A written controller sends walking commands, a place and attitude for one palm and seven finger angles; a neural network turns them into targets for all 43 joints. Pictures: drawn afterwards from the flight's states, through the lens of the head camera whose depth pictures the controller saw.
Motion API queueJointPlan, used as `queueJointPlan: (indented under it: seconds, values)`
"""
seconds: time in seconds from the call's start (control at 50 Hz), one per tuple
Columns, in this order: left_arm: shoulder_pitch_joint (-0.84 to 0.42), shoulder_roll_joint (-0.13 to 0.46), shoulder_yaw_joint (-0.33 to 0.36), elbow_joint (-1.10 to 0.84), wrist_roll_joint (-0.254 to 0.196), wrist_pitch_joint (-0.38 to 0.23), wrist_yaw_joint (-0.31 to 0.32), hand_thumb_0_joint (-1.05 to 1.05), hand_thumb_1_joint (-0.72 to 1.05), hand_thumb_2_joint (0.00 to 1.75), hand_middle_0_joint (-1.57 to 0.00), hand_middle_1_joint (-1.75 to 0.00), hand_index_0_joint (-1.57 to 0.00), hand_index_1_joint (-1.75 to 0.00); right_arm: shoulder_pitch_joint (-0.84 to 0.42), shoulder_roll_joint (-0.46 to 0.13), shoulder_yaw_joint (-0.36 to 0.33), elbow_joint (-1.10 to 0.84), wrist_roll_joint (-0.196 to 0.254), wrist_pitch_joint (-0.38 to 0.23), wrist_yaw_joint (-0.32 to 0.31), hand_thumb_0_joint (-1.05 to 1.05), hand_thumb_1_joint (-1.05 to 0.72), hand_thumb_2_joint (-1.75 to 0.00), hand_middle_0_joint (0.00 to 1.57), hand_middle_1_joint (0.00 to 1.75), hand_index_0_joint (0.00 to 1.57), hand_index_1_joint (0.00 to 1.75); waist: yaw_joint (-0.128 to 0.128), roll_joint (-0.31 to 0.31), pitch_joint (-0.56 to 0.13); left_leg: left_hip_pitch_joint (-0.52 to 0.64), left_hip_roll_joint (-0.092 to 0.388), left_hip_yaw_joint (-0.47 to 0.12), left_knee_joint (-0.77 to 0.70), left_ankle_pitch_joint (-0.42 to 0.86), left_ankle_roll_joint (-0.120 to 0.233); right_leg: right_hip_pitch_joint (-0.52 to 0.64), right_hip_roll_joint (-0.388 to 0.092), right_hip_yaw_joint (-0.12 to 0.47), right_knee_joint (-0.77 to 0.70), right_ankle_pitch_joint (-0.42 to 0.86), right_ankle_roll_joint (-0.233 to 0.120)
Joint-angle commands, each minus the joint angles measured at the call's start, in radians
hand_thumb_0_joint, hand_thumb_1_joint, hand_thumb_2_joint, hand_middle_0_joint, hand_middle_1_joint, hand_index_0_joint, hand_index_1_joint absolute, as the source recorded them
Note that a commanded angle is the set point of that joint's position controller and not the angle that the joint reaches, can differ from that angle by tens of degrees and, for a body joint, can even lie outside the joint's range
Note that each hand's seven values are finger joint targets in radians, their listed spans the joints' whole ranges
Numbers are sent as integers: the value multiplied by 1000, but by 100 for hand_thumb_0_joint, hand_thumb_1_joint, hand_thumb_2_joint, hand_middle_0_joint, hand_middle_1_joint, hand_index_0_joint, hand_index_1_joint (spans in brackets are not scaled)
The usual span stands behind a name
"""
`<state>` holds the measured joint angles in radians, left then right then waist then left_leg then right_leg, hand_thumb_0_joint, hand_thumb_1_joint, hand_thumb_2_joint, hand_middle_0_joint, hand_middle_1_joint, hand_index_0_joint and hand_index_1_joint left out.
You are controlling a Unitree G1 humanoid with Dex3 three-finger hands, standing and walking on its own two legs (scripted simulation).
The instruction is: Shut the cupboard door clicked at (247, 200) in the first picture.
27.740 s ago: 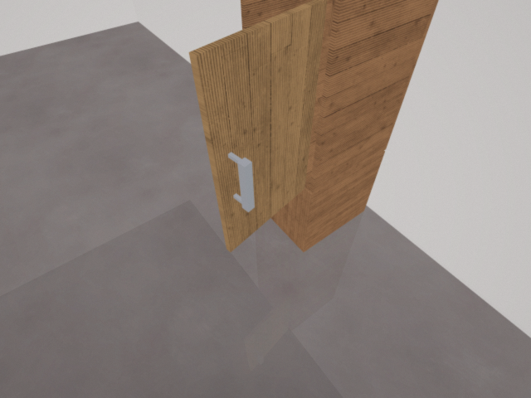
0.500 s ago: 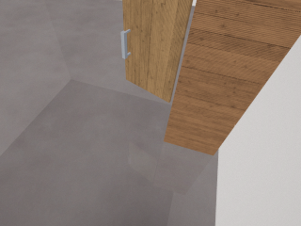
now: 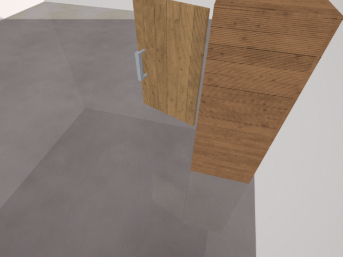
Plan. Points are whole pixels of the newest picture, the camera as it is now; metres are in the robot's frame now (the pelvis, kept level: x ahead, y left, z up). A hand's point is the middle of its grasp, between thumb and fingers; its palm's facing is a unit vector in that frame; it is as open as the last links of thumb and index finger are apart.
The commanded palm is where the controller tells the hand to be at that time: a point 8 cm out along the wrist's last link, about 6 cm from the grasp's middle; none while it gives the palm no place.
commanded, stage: let the arm hang, fingers relaxed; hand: left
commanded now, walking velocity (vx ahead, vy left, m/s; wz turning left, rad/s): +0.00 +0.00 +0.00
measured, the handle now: (142, 65) +0.99 +0.20 -0.07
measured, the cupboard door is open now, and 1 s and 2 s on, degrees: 71 71 71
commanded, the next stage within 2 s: look to check the result in 0.16 s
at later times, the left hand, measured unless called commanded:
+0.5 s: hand out of the picture +0.04 +0.21 -0.17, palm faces +0.00 -0.96 -0.28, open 7.3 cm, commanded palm none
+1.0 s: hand out of the picture +0.07 +0.20 -0.16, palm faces +0.02 -0.96 -0.29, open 7.3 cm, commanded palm none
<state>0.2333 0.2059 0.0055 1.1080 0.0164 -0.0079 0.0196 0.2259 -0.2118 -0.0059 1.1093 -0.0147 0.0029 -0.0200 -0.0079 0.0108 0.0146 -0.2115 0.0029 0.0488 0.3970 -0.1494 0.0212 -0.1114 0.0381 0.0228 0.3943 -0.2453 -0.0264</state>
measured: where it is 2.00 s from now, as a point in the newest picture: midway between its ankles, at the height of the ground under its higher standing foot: outside the picture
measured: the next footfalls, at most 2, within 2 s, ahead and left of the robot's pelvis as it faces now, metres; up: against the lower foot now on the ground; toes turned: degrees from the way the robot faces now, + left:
right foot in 1.60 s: +0.10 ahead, -0.14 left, +0.00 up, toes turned +21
left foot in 1.92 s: -0.03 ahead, +0.10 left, +0.00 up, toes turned +38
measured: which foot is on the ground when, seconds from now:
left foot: down 0.00-1.00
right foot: down 0.00-1.00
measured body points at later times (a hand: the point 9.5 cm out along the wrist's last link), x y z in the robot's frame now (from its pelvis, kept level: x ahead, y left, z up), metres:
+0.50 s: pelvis +0.02 -0.01 +0.00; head +0.03 -0.01 +0.45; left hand +0.04 +0.26 -0.15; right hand +0.06 -0.27 -0.15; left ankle +0.04 +0.10 -0.74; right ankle -0.02 -0.11 -0.74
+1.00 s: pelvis +0.03 -0.02 +0.00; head +0.04 -0.02 +0.45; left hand +0.07 +0.25 -0.14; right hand +0.08 -0.28 -0.15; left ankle +0.04 +0.10 -0.74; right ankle -0.02 -0.11 -0.74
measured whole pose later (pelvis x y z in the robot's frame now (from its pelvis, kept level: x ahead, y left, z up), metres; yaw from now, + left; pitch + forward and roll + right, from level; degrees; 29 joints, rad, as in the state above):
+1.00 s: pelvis +0.03 -0.02 +0.00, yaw +1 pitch -2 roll +0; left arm 0.19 0.25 0.01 1.12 0.01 -0.01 0.02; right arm 0.17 -0.27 0.00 1.11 -0.01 0.01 -0.02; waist -0.01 0.01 0.04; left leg -0.16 0.01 0.03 0.36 -0.17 0.00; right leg -0.04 0.05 0.01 0.33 -0.26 -0.05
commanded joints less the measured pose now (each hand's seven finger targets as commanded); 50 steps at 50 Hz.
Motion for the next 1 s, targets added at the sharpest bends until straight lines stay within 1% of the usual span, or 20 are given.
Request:
queueJointPlan:
  seconds: [0.0,0.02,0.06,0.16,0.18,0.24,0.32,0.36,0.42,0.46,0.54,0.6,0.64,0.7,0.82,0.84,0.9,0.92,0.96,0.98]
  values:
    - [29,158,30,-30,-2,-10,10,0,90,90,-20,-30,-20,-30,16,-150,-31,-35,-2,-14,-10,0,-90,-90,20,30,20,30,0,-11,57,43,106,-126,-85,-16,11,-112,-121,104,-112,35,-31]
    - [26,159,31,-30,-2,-11,10,0,90,90,-20,-30,-20,-30,10,-155,-30,-36,-2,-15,-10,0,-90,-90,20,30,20,30,0,2,56,48,106,-126,-85,-4,11,-109,-121,103,-111,47,-30]
    - [19,164,34,-31,-3,-12,10,0,90,90,-20,-30,-20,-30,5,-158,-30,-38,-2,-17,-11,0,-90,-90,20,30,20,30,0,-2,37,57,108,-128,-80,23,11,-91,-123,97,-110,66,-29]
    - [8,171,33,-30,-3,-13,8,0,90,90,-20,-30,-20,-30,-11,-165,-31,-37,-1,-16,-11,0,-90,-90,20,30,20,30,0,6,45,64,108,-126,-82,34,9,-87,-127,96,-120,77,-28]
    - [7,171,33,-30,-4,-13,8,0,90,90,-20,-30,-20,-30,-11,-169,-31,-37,-2,-15,-11,0,-90,-90,20,30,20,30,0,-4,41,68,107,-127,-83,30,8,-86,-125,99,-122,72,-28]
    - [8,181,34,-29,-5,-16,7,0,90,90,-20,-30,-20,-30,-19,-185,-32,-39,0,-17,-12,0,-90,-90,20,30,20,30,1,2,3,96,111,-124,-73,67,10,-66,-128,100,-122,109,-30]
    - [-5,192,33,-23,-6,-18,8,0,90,90,-20,-30,-20,-30,-27,-194,-31,-37,0,-18,-12,0,-90,-90,20,30,20,30,-2,-13,-3,110,115,-122,-74,98,9,-52,-132,97,-120,153,-28]
    - [-7,196,32,-20,-6,-17,8,0,90,90,-20,-30,-20,-30,-33,-195,-31,-36,1,-16,-12,0,-90,-90,20,30,20,30,-2,-1,1,113,115,-118,-73,107,9,-50,-135,95,-121,167,-27]
    - [-11,200,30,-18,-7,-16,8,0,90,90,-20,-30,-20,-30,-41,-202,-30,-34,1,-14,-11,0,-90,-90,20,30,20,30,-1,-6,18,111,116,-118,-83,88,7,-54,-134,96,-130,147,-26]
    - [-8,204,31,-17,-6,-18,9,0,90,90,-20,-30,-20,-30,-42,-203,-30,-35,1,-15,-11,0,-90,-90,20,30,20,30,-1,-16,-5,127,117,-118,-77,113,9,-42,-137,96,-127,177,-26]
    - [-14,214,34,-21,-6,-20,9,0,90,90,-20,-30,-20,-30,-51,-216,-31,-37,2,-16,-12,0,-90,-90,20,30,20,30,1,-19,-11,133,119,-116,-76,139,8,-30,-137,95,-126,211,-25]
    - [-18,216,33,-19,-7,-20,10,0,90,90,-20,-30,-20,-30,-57,-212,-30,-36,1,-15,-11,0,-90,-90,20,30,20,30,0,-17,0,134,117,-114,-76,144,6,-28,-142,94,-129,229,-23]
    - [-17,215,32,-20,-6,-21,10,0,90,90,-20,-30,-20,-30,-61,-215,-30,-39,2,-14,-11,0,-90,-90,20,30,20,30,0,-25,5,137,117,-114,-75,140,6,-35,-139,95,-133,229,-23]
    - [-28,217,33,-21,-6,-19,10,0,90,90,-20,-30,-20,-30,-64,-216,-29,-35,0,-15,-11,0,-90,-90,20,30,20,30,-1,-9,11,131,117,-116,-85,137,4,-28,-140,98,-136,217,-24]
    - [-33,218,33,-22,-7,-19,9,0,90,90,-20,-30,-20,-30,-70,-217,-28,-35,0,-15,-11,0,-90,-90,20,30,20,30,0,-8,17,133,117,-115,-91,128,1,-27,-140,95,-141,209,-22]
    - [-25,220,36,-24,-5,-21,10,0,90,90,-20,-30,-20,-30,-67,-219,-29,-37,1,-15,-11,0,-90,-90,20,30,20,30,2,-18,1,141,118,-114,-84,142,3,-22,-140,97,-141,226,-23]
    - [-31,220,36,-26,-7,-21,11,0,90,90,-20,-30,-20,-30,-67,-214,-28,-38,1,-15,-11,0,-90,-90,20,30,20,30,0,-10,-2,132,113,-119,-76,161,1,-4,-146,86,-130,256,-22]
    - [-24,207,37,-27,-8,-18,13,0,90,90,-20,-30,-20,-30,-62,-199,-26,-40,0,-12,-10,0,-90,-90,20,30,20,30,1,-18,1,120,111,-117,-63,182,-2,-1,-150,77,-113,280,-18]
    - [13,155,32,-28,-10,-5,20,0,90,90,-20,-30,-20,-30,-28,-133,-14,-40,0,-1,-9,0,-90,-90,20,30,20,30,4,-7,-13,93,104,-115,-24,227,-9,14,-161,53,-64,315,-10]
    - [23,159,35,-33,-10,1,22,0,90,90,-20,-30,-20,-30,-23,-128,-14,-43,1,6,-8,0,-90,-90,20,30,20,30,8,-13,-3,68,97,-119,-5,220,-11,13,-166,46,-45,313,-10]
